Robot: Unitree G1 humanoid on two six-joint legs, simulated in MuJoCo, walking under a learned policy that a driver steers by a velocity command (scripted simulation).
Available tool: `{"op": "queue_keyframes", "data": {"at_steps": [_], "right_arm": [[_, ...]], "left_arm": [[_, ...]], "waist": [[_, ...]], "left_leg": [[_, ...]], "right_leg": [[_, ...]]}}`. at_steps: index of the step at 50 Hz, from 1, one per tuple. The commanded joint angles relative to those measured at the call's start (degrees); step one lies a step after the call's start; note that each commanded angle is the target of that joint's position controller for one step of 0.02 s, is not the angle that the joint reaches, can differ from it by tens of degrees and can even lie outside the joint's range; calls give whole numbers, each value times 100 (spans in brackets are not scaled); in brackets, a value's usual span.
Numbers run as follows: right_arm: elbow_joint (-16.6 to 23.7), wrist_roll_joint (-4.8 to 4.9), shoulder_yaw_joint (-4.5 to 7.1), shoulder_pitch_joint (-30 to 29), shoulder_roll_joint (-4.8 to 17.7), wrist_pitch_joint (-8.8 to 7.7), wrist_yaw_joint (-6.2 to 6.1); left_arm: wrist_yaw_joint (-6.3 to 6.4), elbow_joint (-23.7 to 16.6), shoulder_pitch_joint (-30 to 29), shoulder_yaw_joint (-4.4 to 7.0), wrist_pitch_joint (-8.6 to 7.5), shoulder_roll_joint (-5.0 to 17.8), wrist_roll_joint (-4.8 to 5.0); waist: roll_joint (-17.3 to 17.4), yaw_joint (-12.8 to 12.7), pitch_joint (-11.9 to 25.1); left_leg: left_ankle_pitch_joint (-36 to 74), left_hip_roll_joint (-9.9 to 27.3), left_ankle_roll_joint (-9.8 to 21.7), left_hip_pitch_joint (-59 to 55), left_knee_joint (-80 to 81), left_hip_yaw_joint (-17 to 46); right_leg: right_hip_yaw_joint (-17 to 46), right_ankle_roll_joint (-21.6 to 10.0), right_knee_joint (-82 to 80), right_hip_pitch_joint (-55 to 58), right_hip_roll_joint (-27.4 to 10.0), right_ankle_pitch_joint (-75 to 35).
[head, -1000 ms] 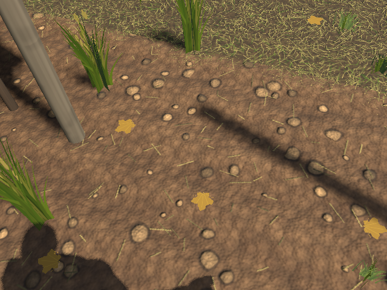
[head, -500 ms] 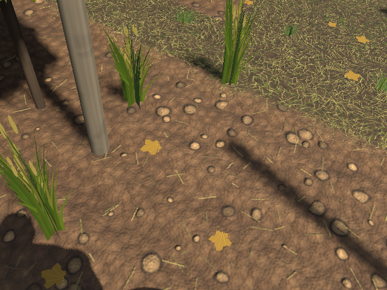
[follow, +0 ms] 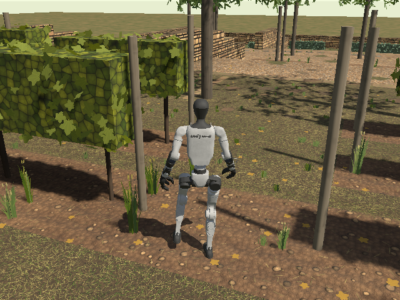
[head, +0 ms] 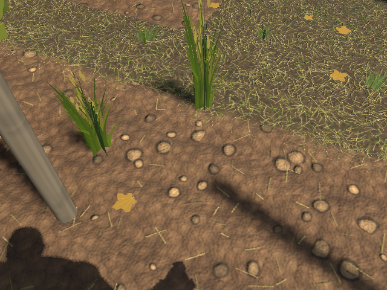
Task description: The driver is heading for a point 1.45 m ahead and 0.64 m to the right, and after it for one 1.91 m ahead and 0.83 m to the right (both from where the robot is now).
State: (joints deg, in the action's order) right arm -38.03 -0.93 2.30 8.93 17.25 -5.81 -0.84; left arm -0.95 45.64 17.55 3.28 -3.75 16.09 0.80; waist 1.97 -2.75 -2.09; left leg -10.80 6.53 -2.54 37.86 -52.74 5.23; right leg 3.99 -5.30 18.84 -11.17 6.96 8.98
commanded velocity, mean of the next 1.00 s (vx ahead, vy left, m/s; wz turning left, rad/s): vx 0.50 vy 0.00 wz -0.57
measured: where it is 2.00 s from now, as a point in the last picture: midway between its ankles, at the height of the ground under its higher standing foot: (325, 161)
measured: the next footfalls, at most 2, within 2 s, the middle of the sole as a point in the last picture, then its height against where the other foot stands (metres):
left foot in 0.22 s outside the picture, level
right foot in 0.72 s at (271, 279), level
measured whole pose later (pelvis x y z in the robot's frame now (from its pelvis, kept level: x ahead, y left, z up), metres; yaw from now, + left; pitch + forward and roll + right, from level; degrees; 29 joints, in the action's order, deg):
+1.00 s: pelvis +0.52 -0.11 +0.00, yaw -36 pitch +2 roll +1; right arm -38.6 -1.0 2.8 5.7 18.2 -5.5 -0.2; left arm -0.4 39.5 18.7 3.6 -2.4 16.3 0.8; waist 2.0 -2.9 -2.7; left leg -8.5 6.0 -3.7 38.6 -50.9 4.7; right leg 5.5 -5.4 20.7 -11.2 6.5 10.5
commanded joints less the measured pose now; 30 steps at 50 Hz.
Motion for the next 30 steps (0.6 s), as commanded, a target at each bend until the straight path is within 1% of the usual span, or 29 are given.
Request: {"op": "queue_keyframes", "data": {"at_steps": [1,3,5,6,8,9,10,11,12,13,14,15,16,17,18,19,21,23,25,27,30], "right_arm": [[415,-5,59,-282,278,-55,-3],[507,70,46,-678,262,-100,51],[578,135,88,-862,379,-139,102],[595,149,124,-865,463,-158,125],[580,174,207,-671,620,-200,153],[499,180,262,-320,685,-224,145],[412,124,356,230,867,-255,109],[364,21,443,1096,1198,-247,52],[143,-43,550,1455,1638,-153,93],[220,55,444,1350,1049,-122,121],[261,73,345,1133,702,-90,93],[266,24,294,876,606,-61,91],[216,9,257,700,488,-39,86],[185,-15,231,605,424,-45,72],[145,2,237,570,406,-65,70],[91,36,249,569,412,-87,72],[-21,58,307,583,560,-113,69],[-125,49,355,595,687,-96,55],[-199,58,375,563,765,-61,37],[-294,87,393,642,849,-21,15],[-454,167,439,851,995,49,11]], "left_arm": [[107,-487,-255,274,-68,1051,64],[138,-437,28,285,-4,1074,89],[159,-401,223,285,62,1050,124],[170,-404,268,282,90,1023,122],[181,-448,227,296,127,1028,84],[176,-486,142,282,144,968,70],[154,-529,147,210,132,755,35],[124,-663,210,65,105,347,-81],[108,-878,998,-37,26,63,99],[138,-722,879,77,34,716,200],[139,-798,233,169,70,1018,160],[147,-877,-80,173,99,952,87],[126,-968,-275,193,106,892,34],[84,-1006,-273,204,136,799,68],[61,-1026,-230,190,175,687,104],[47,-1047,-243,168,214,567,108],[35,-1151,-443,134,262,446,57],[7,-1214,-640,108,265,388,31],[-61,-1241,-883,83,232,345,45],[-136,-1322,-1273,50,184,283,42],[-231,-1492,-1722,41,165,281,66]], "waist": [[-502,57,87],[-574,-143,139],[-636,-191,179],[-669,-158,215],[-836,22,277],[-892,249,373],[-810,537,751],[-116,864,1623],[1893,450,2176],[1223,621,1788],[619,798,1086],[244,719,716],[260,625,400],[416,499,262],[529,438,217],[522,406,183],[373,385,86],[258,405,65],[208,475,32],[156,619,-69],[150,737,-212]], "left_leg": [[1212,-264,-157,-720,1247,-225],[1660,-486,-206,-998,1823,-281],[1569,-563,-178,-1057,2201,-147],[1409,-579,-134,-1100,2371,-70],[867,-596,32,-1365,2529,-29],[760,-605,176,-1850,2723,-114],[683,-396,403,-2789,2800,-23],[264,657,790,-4234,2677,969],[-944,1854,1735,-5780,3246,3730],[-2043,1839,1655,-5549,3489,4039],[-1791,1546,1397,-4936,3518,2983],[-938,1274,1266,-4295,3574,2212],[-319,1047,1234,-3821,3700,1676],[37,886,1171,-3478,3855,1222],[209,817,1180,-3304,3998,940],[430,809,1230,-3215,4102,706],[845,894,1339,-3163,4271,355],[1179,929,1362,-3294,4329,-10],[1356,821,1259,-3367,4342,-463],[1443,762,1152,-3417,4335,-831],[1619,870,1042,-3748,4259,-1122]], "right_leg": [[906,-857,-768,-785,-1127,-558],[1018,-763,-615,-692,-1146,-377],[1336,-699,-311,-324,-1271,-178],[1541,-641,-114,-94,-1344,-81],[1896,-511,295,208,-1484,-138],[1919,-403,595,170,-1411,-261],[1718,-214,1334,-33,-1119,-435],[1192,9,2984,-695,-738,389],[479,331,4812,-2728,-60,2584],[622,404,5554,-3416,-558,2314],[517,441,5716,-3562,-745,1739],[383,484,5606,-3394,-924,1328],[387,513,5329,-3306,-1055,1072],[355,522,5156,-3073,-1187,925],[272,539,5023,-2946,-1235,854],[203,565,4905,-2935,-1259,829],[165,637,4528,-3084,-1309,629],[138,687,4021,-3199,-1345,204],[10,655,3348,-3068,-1322,-423],[-201,581,2692,-2863,-1250,-904],[-455,414,2092,-2708,-1157,-870]]}}
Velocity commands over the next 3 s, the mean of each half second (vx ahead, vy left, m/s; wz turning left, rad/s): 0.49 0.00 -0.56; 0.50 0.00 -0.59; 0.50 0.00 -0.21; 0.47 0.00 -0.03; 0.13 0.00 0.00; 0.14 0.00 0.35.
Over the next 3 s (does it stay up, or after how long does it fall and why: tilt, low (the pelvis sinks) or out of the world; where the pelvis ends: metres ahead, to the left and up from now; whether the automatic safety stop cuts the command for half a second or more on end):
stays up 1.14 -0.57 0.00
